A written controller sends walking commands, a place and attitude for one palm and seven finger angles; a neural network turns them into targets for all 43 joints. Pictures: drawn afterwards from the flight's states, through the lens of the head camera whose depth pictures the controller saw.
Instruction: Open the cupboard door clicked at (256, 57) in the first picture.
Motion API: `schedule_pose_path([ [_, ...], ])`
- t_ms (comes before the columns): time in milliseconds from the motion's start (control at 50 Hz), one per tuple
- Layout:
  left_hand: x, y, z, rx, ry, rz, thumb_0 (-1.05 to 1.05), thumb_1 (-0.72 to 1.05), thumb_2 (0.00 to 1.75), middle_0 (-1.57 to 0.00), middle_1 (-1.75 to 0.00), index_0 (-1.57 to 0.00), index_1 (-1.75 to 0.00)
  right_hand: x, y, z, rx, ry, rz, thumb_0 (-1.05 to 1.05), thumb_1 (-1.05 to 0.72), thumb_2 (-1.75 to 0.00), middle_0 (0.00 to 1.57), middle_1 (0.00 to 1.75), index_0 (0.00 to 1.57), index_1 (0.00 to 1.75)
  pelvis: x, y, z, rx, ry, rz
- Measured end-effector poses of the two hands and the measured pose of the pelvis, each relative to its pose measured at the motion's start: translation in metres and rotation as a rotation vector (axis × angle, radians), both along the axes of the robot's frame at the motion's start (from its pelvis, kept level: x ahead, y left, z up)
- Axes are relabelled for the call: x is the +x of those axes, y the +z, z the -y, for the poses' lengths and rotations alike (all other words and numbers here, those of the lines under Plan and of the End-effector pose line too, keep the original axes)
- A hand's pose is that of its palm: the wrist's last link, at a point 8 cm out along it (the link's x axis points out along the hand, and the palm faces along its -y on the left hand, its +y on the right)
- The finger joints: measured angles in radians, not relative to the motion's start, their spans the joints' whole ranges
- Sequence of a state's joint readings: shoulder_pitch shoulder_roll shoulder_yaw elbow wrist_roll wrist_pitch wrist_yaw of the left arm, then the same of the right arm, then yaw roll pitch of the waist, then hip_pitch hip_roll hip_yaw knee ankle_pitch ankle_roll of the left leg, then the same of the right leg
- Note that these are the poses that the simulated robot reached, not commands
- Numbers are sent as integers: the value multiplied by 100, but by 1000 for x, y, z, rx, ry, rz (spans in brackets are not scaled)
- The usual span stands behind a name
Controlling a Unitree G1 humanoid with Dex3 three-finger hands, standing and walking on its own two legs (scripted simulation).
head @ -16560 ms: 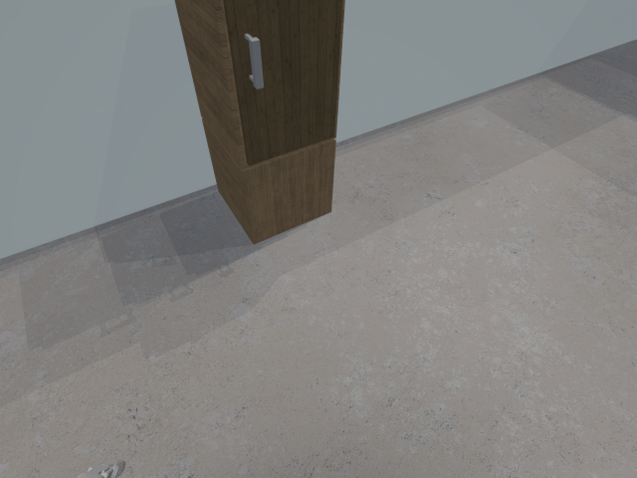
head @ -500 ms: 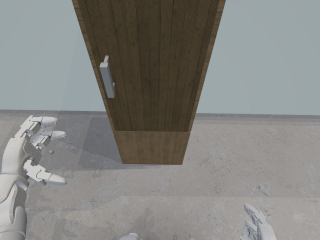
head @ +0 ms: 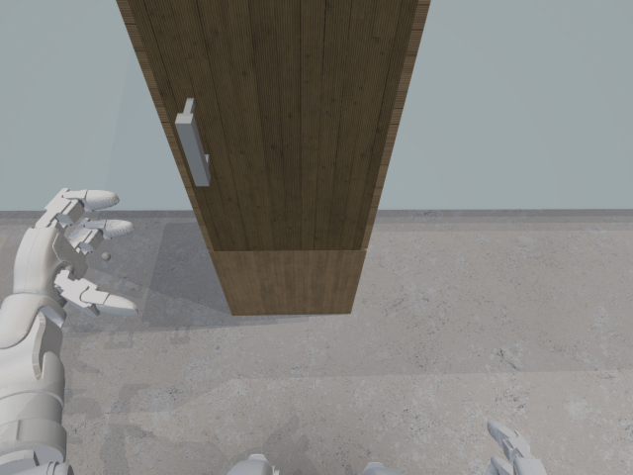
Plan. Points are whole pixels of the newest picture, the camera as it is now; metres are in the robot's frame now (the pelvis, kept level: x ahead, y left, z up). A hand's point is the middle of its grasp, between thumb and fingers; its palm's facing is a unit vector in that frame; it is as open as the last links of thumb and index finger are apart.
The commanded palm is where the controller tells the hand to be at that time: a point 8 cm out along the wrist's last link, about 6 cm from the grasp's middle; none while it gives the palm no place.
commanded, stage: move the hooked fingers beside the handle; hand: left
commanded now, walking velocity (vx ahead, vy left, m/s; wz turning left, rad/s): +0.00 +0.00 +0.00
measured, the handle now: (196, 143) +0.57 +0.21 +0.05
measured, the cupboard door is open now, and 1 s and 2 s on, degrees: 0 0 0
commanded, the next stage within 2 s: slide the fingers in behind the handle in 1.98 s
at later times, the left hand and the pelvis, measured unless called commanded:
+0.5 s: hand (119, 215) +0.42 +0.28 +0.07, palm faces +0.06 -1.00 +0.00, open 14.0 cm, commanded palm +0.40 +0.32 +0.06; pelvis +0.00 +0.01 -0.01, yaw -1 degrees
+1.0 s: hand (142, 174) +0.49 +0.27 +0.07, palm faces +0.07 -1.00 -0.01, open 14.0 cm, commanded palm +0.48 +0.31 +0.06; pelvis +0.00 +0.01 -0.02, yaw -2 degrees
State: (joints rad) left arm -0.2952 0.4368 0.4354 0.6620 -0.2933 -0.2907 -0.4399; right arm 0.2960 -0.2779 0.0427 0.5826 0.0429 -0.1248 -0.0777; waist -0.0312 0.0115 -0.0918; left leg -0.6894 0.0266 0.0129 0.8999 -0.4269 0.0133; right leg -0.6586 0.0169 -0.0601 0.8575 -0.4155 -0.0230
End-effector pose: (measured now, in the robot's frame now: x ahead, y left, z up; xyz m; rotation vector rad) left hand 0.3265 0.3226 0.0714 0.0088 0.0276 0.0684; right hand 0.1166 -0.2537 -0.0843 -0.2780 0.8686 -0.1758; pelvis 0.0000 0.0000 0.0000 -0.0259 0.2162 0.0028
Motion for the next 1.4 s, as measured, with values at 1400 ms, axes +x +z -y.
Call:
schedule_pose_path([
  [1400,173,-10,-10,-5,-13,-31,-1,-50,30,-30,-120,-30,-120,-144,-17,-5,-60,-221,-546,0,-91,-90,21,30,20,30,1,-22,-18,-43,-38,-199],
])
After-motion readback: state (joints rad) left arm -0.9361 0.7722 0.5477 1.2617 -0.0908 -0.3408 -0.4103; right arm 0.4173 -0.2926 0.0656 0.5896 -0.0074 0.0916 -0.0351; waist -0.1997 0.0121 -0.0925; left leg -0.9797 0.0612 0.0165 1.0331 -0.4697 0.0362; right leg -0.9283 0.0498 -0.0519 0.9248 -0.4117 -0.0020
